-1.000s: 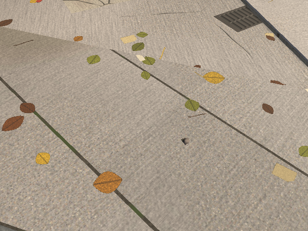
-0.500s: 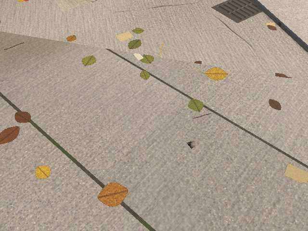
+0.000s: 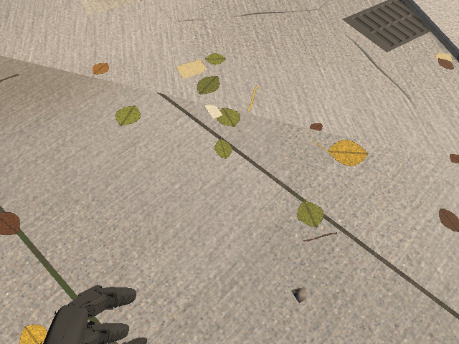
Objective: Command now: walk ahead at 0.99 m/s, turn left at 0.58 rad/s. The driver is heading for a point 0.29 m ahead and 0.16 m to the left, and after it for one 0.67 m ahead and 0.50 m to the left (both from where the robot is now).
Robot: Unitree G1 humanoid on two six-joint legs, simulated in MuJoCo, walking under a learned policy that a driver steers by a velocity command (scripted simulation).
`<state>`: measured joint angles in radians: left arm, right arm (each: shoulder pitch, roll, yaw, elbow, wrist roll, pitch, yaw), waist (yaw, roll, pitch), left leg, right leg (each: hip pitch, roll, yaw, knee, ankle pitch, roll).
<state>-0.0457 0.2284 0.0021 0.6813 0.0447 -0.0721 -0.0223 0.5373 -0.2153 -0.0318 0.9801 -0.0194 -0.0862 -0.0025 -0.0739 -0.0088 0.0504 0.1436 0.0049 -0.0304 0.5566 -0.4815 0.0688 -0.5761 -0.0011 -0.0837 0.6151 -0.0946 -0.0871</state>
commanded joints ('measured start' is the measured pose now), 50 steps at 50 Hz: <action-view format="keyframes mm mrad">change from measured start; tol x32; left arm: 1 476 281 107 75 27 -12 15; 38 -77 97 -6 -184 -15 8 4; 44 616 321 91 -41 6 -15 71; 50 370 137 60 13 5 -11 42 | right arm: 1 -42 -85 -19 -155 54 -28 11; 16 -561 -74 10 -351 -4 67 94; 22 45 -256 -87 -155 15 62 29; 50 -333 -156 -27 -340 -23 56 60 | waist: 1 195 -229 -453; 14 44 -10 124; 22 -233 -4 -193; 43 253 56 -267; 45 138 -444 -506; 50 104 -53 -61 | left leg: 1 -788 -41 -100 871 99 91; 13 -878 112 86 502 539 58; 20 -406 -103 249 199 431 157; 24 255 191 -641 -98 283 456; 32 -514 21 -395 -396 340 292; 42 -253 -10 -381 33 1017 99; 45 -813 -184 -160 867 -29 45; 50 -897 58 -71 794 205 36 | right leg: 1 955 -429 937 -380 -817 -100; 11 348 -212 -69 -515 18 40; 20 637 -251 -225 -23 1243 77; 21 558 -263 -189 260 1168 52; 23 9 11 -121 1013 -378 72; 25 -334 -5 170 1053 -341 90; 39 96 -32 96 -31 178 120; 43 691 -14 123 -60 -73 79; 46 900 -459 1006 -378 -866 -73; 50 516 -302 406 -381 -337 -13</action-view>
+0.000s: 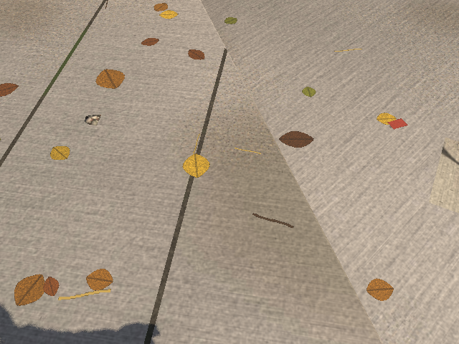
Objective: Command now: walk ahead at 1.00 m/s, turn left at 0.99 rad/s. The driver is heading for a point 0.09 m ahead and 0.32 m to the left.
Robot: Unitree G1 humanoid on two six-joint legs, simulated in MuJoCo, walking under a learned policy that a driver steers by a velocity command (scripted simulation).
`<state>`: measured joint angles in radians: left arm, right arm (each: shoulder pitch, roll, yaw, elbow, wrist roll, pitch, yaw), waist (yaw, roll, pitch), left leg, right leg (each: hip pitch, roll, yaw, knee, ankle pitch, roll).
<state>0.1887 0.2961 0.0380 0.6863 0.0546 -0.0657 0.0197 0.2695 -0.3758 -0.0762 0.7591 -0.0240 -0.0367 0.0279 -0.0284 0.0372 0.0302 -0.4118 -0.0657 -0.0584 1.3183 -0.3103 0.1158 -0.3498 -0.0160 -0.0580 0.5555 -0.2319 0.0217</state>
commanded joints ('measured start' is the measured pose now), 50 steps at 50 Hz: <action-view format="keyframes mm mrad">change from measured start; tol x32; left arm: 1 160 50 20 37 -16 -29 -10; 50 -24 106 26 -32 -15 75 20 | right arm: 1 -90 29 28 -139 -17 19 38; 50 -43 42 3 -80 8 123 9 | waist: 1 49 -113 -18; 11 52 -60 135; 19 -117 -74 -469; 23 67 -87 -52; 50 17 -186 -97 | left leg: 1 -365 149 -40 31 39 -12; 14 9 -56 225 -612 150 92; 17 699 145 -77 -730 395 130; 18 1004 487 -616 -720 832 334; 24 266 266 -144 -1003 1018 155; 35 277 160 -67 -819 889 18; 39 -38 -88 -23 -10 -366 -72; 50 40 108 100 -372 -85 -127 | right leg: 1 273 -280 319 -339 -125 -112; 11 252 -197 -176 -494 682 -62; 15 409 -255 -179 23 1360 -85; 16 305 -224 -199 306 1207 -83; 18 -317 4 -48 1080 -375 -24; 35 70 24 38 1 235 -68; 38 540 -473 409 -21 1348 -281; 43 135 -302 167 -241 453 -245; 50 57 -319 -22 -285 109 -215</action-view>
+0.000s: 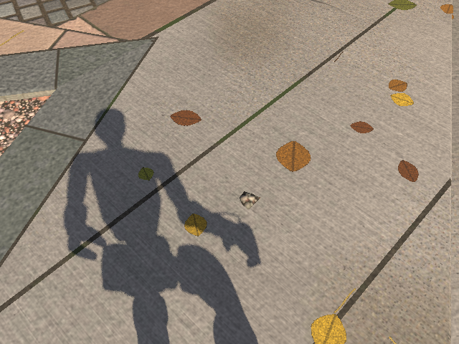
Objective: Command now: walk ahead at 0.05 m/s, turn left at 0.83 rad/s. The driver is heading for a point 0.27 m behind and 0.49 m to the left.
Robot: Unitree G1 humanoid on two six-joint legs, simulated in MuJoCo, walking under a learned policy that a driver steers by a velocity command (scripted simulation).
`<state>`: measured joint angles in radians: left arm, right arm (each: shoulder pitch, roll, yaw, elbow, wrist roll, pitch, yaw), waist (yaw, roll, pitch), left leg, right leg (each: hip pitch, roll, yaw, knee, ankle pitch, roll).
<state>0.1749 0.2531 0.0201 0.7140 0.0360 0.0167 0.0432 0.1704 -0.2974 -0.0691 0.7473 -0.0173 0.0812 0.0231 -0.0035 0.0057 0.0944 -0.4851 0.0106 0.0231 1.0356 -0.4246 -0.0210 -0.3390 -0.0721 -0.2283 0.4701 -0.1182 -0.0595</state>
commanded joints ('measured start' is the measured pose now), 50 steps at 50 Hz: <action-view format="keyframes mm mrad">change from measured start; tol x32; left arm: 1 -15 157 48 -62 5 -5 -8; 50 330 188 55 114 8 -105 -21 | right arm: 1 45 -44 -6 -81 4 6 19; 50 -324 -22 43 -266 -13 -72 88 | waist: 1 -4 -162 -165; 8 -33 299 -67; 50 55 -109 63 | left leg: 1 141 30 37 -132 29 17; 6 297 -2 90 -394 52 74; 9 229 362 -644 -795 341 304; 16 358 127 -361 -656 595 246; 26 196 77 -657 -763 -233 272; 31 -493 -167 -224 -35 -45 68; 37 -430 -8 -127 274 273 33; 50 -244 -27 197 -202 171 191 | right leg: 1 43 -271 131 -195 -37 -124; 6 7 -304 54 -69 -227 -20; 9 -376 11 120 538 -568 168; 15 -303 27 245 648 -225 124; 25 -156 115 299 273 -329 95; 29 538 65 295 -140 -198 48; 31 434 -372 918 -347 -755 -29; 46 428 -188 79 -397 -115 5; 50 473 -183 -88 -254 777 27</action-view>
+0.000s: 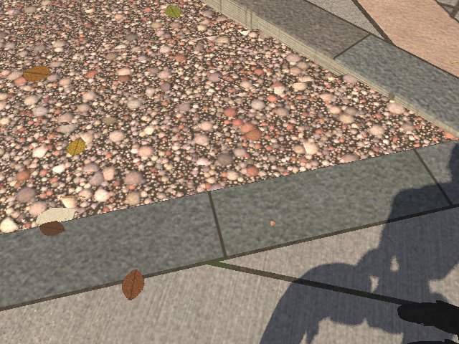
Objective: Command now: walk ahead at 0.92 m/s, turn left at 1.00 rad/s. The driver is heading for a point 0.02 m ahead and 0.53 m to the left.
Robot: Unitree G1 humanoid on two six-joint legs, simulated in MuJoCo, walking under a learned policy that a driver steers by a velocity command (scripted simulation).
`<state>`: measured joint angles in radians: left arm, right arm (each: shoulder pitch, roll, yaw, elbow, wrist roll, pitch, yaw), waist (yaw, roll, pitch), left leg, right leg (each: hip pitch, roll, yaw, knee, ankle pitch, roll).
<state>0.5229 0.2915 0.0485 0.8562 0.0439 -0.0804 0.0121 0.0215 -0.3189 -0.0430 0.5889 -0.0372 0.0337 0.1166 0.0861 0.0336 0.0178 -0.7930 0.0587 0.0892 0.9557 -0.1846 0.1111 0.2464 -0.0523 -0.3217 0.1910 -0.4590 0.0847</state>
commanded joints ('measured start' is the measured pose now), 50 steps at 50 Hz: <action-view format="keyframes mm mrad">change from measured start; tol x64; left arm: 1 -18 181 31 -24 -4 1 16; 50 -459 142 27 -363 5 49 -45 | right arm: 1 -105 -16 11 -86 9 -25 -17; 50 379 -205 -79 26 24 -23 -115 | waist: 1 -84 -164 74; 50 -206 154 36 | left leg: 1 184 -131 160 -132 -105 80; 6 1305 191 -914 -605 -431 334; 22 561 -132 -464 -432 864 3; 26 192 -251 -259 609 -557 -92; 45 490 -55 76 -257 -247 8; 50 880 220 -806 -759 -565 257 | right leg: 1 -98 -223 2 138 1449 -121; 3 -199 -274 31 572 1619 -154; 6 -1085 58 291 1457 61 -53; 23 -286 108 341 328 604 -90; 26 299 -549 792 517 1614 -253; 43 -509 -363 169 68 -183 -132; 50 -1258 -49 356 1094 -46 -31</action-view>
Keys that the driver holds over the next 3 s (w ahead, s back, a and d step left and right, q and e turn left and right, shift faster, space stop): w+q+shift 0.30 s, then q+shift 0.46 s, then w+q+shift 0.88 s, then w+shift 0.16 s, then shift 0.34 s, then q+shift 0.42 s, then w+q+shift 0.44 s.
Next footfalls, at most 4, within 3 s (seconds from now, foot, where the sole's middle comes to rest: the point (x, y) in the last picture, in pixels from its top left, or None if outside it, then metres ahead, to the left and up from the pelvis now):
0.08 left None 0.23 0.08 -0.75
0.50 right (237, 258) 0.71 0.09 -0.75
0.92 left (152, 285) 0.60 0.34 -0.75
1.38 right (96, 197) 0.93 0.62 -0.79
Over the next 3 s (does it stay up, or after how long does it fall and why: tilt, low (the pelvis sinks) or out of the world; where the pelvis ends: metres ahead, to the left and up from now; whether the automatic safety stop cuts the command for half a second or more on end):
stays up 0.62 1.30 0.03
